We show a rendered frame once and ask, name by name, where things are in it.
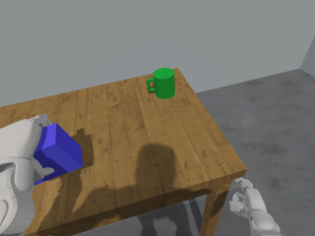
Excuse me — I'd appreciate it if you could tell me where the table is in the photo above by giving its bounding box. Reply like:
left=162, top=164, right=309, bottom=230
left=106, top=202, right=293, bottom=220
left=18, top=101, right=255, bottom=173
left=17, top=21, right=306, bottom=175
left=0, top=68, right=247, bottom=236

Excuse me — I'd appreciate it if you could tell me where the right robot hand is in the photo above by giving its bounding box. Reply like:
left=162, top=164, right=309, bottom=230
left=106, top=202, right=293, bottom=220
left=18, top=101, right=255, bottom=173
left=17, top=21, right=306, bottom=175
left=229, top=177, right=267, bottom=219

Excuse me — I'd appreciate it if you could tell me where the left robot hand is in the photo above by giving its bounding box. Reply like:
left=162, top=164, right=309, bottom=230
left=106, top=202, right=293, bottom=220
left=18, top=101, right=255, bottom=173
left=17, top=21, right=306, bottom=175
left=0, top=113, right=55, bottom=182

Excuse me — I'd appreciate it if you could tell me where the robot left forearm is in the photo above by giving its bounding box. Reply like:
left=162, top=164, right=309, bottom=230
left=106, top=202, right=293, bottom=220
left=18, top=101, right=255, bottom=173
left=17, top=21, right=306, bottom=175
left=0, top=157, right=35, bottom=236

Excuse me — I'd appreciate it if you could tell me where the robot right forearm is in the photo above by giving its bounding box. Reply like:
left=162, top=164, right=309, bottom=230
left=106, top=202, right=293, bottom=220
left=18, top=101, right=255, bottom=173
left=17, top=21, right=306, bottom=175
left=249, top=210, right=282, bottom=236

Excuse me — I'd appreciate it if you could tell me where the sponge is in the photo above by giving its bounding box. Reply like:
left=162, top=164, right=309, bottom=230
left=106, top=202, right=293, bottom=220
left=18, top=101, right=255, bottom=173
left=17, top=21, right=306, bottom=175
left=33, top=123, right=83, bottom=185

